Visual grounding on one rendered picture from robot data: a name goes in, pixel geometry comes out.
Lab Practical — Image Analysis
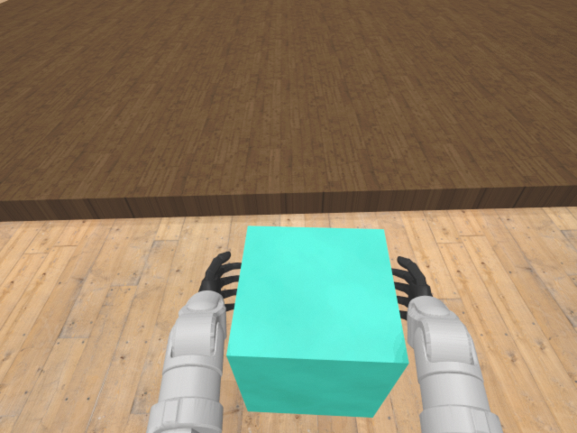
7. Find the carton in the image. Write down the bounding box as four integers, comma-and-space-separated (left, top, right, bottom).
226, 226, 409, 418

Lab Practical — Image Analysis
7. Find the left robot hand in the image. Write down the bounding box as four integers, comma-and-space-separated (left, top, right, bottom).
198, 252, 242, 311

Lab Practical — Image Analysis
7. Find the left robot forearm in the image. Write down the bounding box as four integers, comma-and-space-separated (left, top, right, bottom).
146, 290, 227, 433

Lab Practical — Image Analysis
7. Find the right robot hand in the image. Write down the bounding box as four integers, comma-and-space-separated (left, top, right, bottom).
391, 256, 433, 320

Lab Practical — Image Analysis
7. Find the right robot forearm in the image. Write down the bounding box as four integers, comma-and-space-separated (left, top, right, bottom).
407, 296, 503, 433

